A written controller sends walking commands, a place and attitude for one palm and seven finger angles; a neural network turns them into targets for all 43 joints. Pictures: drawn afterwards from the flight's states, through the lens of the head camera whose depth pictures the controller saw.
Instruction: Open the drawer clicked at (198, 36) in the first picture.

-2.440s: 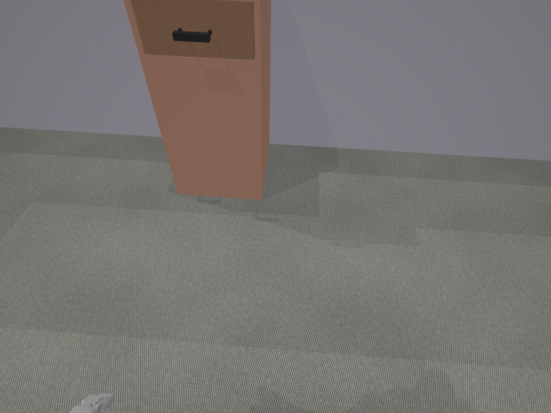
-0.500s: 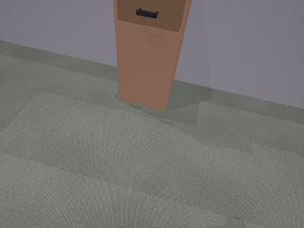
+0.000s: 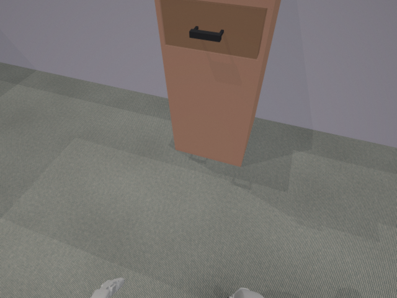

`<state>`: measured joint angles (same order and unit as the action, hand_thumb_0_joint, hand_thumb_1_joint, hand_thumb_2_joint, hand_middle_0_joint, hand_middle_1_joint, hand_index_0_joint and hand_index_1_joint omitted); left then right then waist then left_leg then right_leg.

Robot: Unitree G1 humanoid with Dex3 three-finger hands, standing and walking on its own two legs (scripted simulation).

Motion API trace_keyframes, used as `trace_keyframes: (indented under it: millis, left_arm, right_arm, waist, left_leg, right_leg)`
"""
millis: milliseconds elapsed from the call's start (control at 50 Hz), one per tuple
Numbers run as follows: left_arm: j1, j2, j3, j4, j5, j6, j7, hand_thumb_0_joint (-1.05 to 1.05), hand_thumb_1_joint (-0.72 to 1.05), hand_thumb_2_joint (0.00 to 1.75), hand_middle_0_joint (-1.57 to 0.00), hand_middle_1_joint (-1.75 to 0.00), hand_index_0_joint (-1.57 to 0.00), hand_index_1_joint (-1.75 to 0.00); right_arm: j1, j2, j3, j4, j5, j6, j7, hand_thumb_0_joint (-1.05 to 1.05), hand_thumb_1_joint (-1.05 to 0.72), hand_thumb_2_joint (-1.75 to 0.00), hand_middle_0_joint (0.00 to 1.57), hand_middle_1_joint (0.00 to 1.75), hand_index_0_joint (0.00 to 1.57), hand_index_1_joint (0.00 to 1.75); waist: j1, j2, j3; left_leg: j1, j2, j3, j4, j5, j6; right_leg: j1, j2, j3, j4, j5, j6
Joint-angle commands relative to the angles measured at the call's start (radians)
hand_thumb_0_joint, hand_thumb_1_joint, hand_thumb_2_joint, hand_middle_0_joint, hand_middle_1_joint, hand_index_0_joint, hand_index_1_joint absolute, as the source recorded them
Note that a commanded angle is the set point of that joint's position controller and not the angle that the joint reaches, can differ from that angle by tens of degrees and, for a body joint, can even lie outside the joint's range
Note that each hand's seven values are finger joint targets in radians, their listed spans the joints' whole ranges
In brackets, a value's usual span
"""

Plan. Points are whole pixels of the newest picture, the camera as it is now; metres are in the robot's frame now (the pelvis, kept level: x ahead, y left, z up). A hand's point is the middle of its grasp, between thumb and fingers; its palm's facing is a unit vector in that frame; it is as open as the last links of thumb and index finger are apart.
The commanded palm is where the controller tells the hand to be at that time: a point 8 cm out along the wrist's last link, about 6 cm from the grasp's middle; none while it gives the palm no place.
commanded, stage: walk to a spot facing it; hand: left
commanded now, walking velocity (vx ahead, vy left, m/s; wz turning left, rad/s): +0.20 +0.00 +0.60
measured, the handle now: (207, 32) +0.98 -0.03 +0.06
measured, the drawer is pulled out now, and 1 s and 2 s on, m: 0.00 0.00 0.00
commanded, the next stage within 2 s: turn to face it in 0.08 s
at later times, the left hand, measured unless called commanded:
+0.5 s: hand out of the picture +0.08 +0.17 -0.17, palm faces +0.16 -0.98 -0.13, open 7.3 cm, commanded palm none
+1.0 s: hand (135, 250) +0.25 +0.16 -0.13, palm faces -0.16 -0.94 -0.29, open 7.4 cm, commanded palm none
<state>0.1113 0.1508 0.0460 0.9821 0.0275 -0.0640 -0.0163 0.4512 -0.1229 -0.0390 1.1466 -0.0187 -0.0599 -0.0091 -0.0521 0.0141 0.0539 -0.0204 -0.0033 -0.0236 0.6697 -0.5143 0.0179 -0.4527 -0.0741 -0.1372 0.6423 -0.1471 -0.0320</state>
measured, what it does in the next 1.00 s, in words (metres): walks ahead: left foot, then right foot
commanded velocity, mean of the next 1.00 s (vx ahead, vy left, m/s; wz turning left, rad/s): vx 0.01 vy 0.00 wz -0.31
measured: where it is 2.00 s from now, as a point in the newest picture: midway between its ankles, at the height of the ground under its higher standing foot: (215, 269)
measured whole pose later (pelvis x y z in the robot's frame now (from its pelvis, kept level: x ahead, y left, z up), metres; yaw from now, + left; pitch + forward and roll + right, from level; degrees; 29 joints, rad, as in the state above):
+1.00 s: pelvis +0.15 -0.03 +0.02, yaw -13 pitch +1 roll +1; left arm 0.23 0.19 0.07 0.95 0.02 0.02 0.02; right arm 0.19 -0.25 -0.08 1.00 -0.03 0.05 -0.01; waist 0.00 0.04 0.05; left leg -0.48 0.09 0.05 1.06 -0.37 -0.06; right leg -0.28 0.00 -0.06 0.52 -0.26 -0.05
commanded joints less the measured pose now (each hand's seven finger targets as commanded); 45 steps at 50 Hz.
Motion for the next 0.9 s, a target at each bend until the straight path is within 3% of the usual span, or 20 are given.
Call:
trace_keyframes:
  millis: [0,40,100,200,300,340,360,380,400,420,440,460,520,700,740,760,780,800,840,880]
  left_arm:
    - [0.331,0.268,0.069,0.036,-0.007,-0.015,0.028,0.0,0.9,0.9,-0.2,-0.3,-0.2,-0.3]
    - [0.194,0.168,0.041,0.002,-0.006,-0.018,0.034,0.0,0.9,0.9,-0.2,-0.3,-0.2,-0.3]
    - [0.161,0.111,0.015,-0.003,-0.002,-0.021,0.039,0.0,0.9,0.9,-0.2,-0.3,-0.2,-0.3]
    - [0.188,0.112,0.005,0.01,-0.001,-0.016,0.045,0.0,0.9,0.9,-0.2,-0.3,-0.2,-0.3]
    - [0.252,0.128,-0.007,0.061,-0.004,0.006,0.045,0.0,0.9,0.9,-0.2,-0.3,-0.2,-0.3]
    - [0.249,0.138,-0.001,0.07,-0.009,0.02,0.045,0.0,0.9,0.9,-0.2,-0.3,-0.2,-0.3]
    - [0.254,0.129,0.002,0.063,-0.012,0.028,0.045,0.0,0.9,0.9,-0.2,-0.3,-0.2,-0.3]
    - [0.285,0.101,0.001,0.057,-0.019,0.037,0.044,0.0,0.9,0.9,-0.2,-0.3,-0.2,-0.3]
    - [0.31,0.076,-0.001,0.058,-0.024,0.049,0.043,0.0,0.9,0.9,-0.2,-0.3,-0.2,-0.3]
    - [0.298,0.084,0.003,0.056,-0.02,0.06,0.041,0.0,0.9,0.9,-0.2,-0.3,-0.2,-0.3]
    - [0.27,0.087,0.009,0.051,-0.018,0.073,0.039,0.0,0.9,0.9,-0.2,-0.3,-0.2,-0.3]
    - [0.243,0.105,0.021,0.048,-0.013,0.078,0.034,0.0,0.9,0.9,-0.2,-0.3,-0.2,-0.3]
    - [0.235,0.081,0.036,0.032,-0.009,0.095,0.019,0.0,0.9,0.9,-0.2,-0.3,-0.2,-0.3]
    - [0.225,0.065,0.052,-0.043,-0.002,0.102,0.009,0.0,0.9,0.9,-0.2,-0.3,-0.2,-0.3]
    - [0.288,0.103,0.057,-0.036,0.002,0.092,0.014,0.0,0.9,0.9,-0.2,-0.3,-0.2,-0.3]
    - [0.296,0.204,0.069,-0.042,0.014,0.077,0.024,0.0,0.9,0.9,-0.2,-0.3,-0.2,-0.3]
    - [0.301,0.287,0.078,-0.051,0.006,0.073,0.035,0.0,0.9,0.9,-0.2,-0.3,-0.2,-0.3]
    - [0.293,0.286,0.073,-0.059,0.0,0.076,0.04,0.0,0.9,0.9,-0.2,-0.3,-0.2,-0.3]
    - [0.178,0.245,0.075,-0.082,0.002,0.072,0.048,0.0,0.9,0.9,-0.2,-0.3,-0.2,-0.3]
    - [0.117,0.21,0.057,-0.1,-0.003,0.068,0.044,0.0,0.9,0.9,-0.2,-0.3,-0.2,-0.3]
  right_arm:
    - [-0.023,-0.112,-0.035,-0.1,0.013,-0.02,0.002,0.0,-0.9,-0.9,0.2,0.3,0.2,0.3]
    - [-0.107,-0.091,-0.034,-0.113,0.005,0.003,0.013,0.0,-0.9,-0.9,0.2,0.3,0.2,0.3]
    - [-0.092,-0.061,-0.026,-0.111,-0.001,0.054,0.021,0.0,-0.9,-0.9,0.2,0.3,0.2,0.3]
    - [-0.144,-0.044,-0.017,-0.143,-0.005,0.072,0.03,0.0,-0.9,-0.9,0.2,0.3,0.2,0.3]
    - [-0.225,-0.044,0.009,-0.138,-0.004,0.04,0.017,0.0,-0.9,-0.9,0.2,0.3,0.2,0.3]
    - [-0.2,-0.081,0.005,-0.128,-0.002,0.029,0.006,0.0,-0.9,-0.9,0.2,0.3,0.2,0.3]
    - [-0.156,-0.136,-0.005,-0.116,-0.002,0.022,-0.001,0.0,-0.9,-0.9,0.2,0.3,0.2,0.3]
    - [-0.121,-0.215,-0.02,-0.114,-0.005,0.018,-0.012,0.0,-0.9,-0.9,0.2,0.3,0.2,0.3]
    - [-0.106,-0.271,-0.033,-0.112,-0.001,0.026,-0.02,0.0,-0.9,-0.9,0.2,0.3,0.2,0.3]
    - [-0.126,-0.272,-0.031,-0.117,-0.004,0.036,-0.03,0.0,-0.9,-0.9,0.2,0.3,0.2,0.3]
    - [-0.172,-0.261,-0.027,-0.131,-0.004,0.036,-0.039,0.0,-0.9,-0.9,0.2,0.3,0.2,0.3]
    - [-0.208,-0.226,-0.023,-0.148,-0.003,0.036,-0.04,0.0,-0.9,-0.9,0.2,0.3,0.2,0.3]
    - [-0.284,-0.21,-0.03,-0.181,-0.004,0.046,-0.031,0.0,-0.9,-0.9,0.2,0.3,0.2,0.3]
    - [-0.329,-0.228,-0.072,-0.217,-0.009,0.067,-0.014,0.0,-0.9,-0.9,0.2,0.3,0.2,0.3]
    - [-0.335,-0.216,-0.07,-0.224,-0.004,0.074,-0.008,0.0,-0.9,-0.9,0.2,0.3,0.2,0.3]
    - [-0.315,-0.149,-0.056,-0.244,0.002,0.081,-0.003,0.0,-0.9,-0.9,0.2,0.3,0.2,0.3]
    - [-0.386,-0.114,-0.04,-0.295,0.002,0.086,0.001,0.0,-0.9,-0.9,0.2,0.3,0.2,0.3]
    - [-0.39,-0.142,-0.045,-0.299,0.005,0.096,-0.002,0.0,-0.9,-0.9,0.2,0.3,0.2,0.3]
    - [-0.354,-0.15,-0.047,-0.271,-0.002,0.096,0.0,0.0,-0.9,-0.9,0.2,0.3,0.2,0.3]
    - [-0.299,-0.165,-0.047,-0.235,-0.005,0.091,0.0,0.0,-0.9,-0.9,0.2,0.3,0.2,0.3]
  waist:
    - [0.145,-0.184,-0.144]
    - [0.085,-0.074,-0.005]
    - [0.028,-0.109,0.02]
    - [0.014,-0.132,-0.005]
    - [0.065,-0.16,-0.04]
    - [0.048,-0.136,-0.062]
    - [0.03,-0.044,-0.101]
    - [0.02,0.109,-0.156]
    - [0.023,0.251,-0.175]
    - [0.021,0.25,-0.148]
    - [0.024,0.292,-0.118]
    - [0.028,0.22,-0.087]
    - [0.059,0.139,-0.043]
    - [0.072,0.163,-0.062]
    - [0.115,0.046,-0.081]
    - [0.127,-0.256,-0.059]
    - [0.154,-0.381,-0.022]
    - [0.142,-0.263,-0.029]
    - [0.092,-0.254,-0.028]
    - [0.058,-0.168,-0.054]
  left_leg:
    - [-0.56,0.052,-0.022,0.711,0.066,0.033]
    - [-0.552,0.116,-0.018,0.695,0.176,0.018]
    - [-0.509,0.115,0.017,0.613,0.218,-0.023]
    - [-0.486,0.114,0.074,0.354,0.3,-0.046]
    - [-0.309,0.067,0.143,-0.005,0.344,-0.047]
    - [-0.176,0.068,0.15,-0.16,0.444,-0.053]
    - [-0.058,0.117,0.123,-0.217,0.618,-0.046]
    - [0.071,0.264,-0.003,-0.199,0.891,0.011]
    - [0.083,0.421,-0.111,-0.238,1.037,0.108]
    - [0.038,0.463,-0.118,-0.296,0.949,0.161]
    - [-0.018,0.458,-0.107,-0.322,0.883,0.164]
    - [-0.056,0.44,-0.065,-0.32,0.848,0.157]
    - [-0.152,0.384,0.063,-0.341,0.635,0.124]
    - [-0.228,0.396,0.152,-0.297,0.282,0.086]
    - [-0.318,0.335,0.216,-0.124,0.215,0.016]
    - [-0.479,0.205,0.297,0.136,0.014,-0.061]
    - [-0.592,0.114,0.185,0.343,-0.112,-0.076]
    - [-0.559,0.125,0.076,0.425,-0.072,-0.059]
    - [-0.607,0.125,0.036,0.495,0.061,-0.059]
    - [-0.559,0.122,0.032,0.486,0.154,-0.072]
  right_leg:
    - [0.52,-0.411,0.571,-0.373,-0.116,-0.138]
    - [0.275,-0.357,0.353,-0.4,-0.067,-0.093]
    - [0.154,-0.293,0.095,-0.399,0.195,-0.053]
    - [0.176,-0.23,-0.028,-0.375,0.368,-0.065]
    - [0.265,-0.171,0.029,-0.294,0.489,-0.079]
    - [0.256,-0.155,0.065,-0.219,0.441,-0.065]
    - [0.218,-0.12,0.06,-0.151,0.317,-0.032]
    - [0.115,-0.045,0.021,-0.05,0.06,0.021]
    - [0.058,0.016,0.001,0.106,-0.394,0.055]
    - [0.021,0.023,0.048,0.276,-0.535,0.06]
    - [-0.003,0.0,0.082,0.385,-0.524,0.06]
    - [-0.024,-0.01,0.095,0.44,-0.479,0.06]
    - [-0.021,-0.014,0.077,0.461,-0.377,0.068]
    - [0.136,0.01,0.02,0.096,-0.238,0.064]
    - [0.281,0.018,0.036,-0.111,-0.065,0.047]
    - [0.333,-0.165,0.321,-0.309,-0.013,-0.017]
    - [0.266,-0.328,0.566,-0.394,0.154,-0.119]
    - [0.212,-0.329,0.516,-0.396,0.068,-0.164]
    - [0.227,-0.245,0.472,-0.389,-0.004,-0.133]
    - [0.238,-0.184,0.349,-0.343,0.1,-0.117]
